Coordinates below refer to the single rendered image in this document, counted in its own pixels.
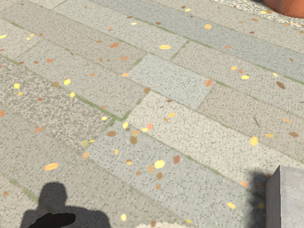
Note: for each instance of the left robot hand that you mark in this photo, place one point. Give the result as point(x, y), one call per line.
point(50, 220)

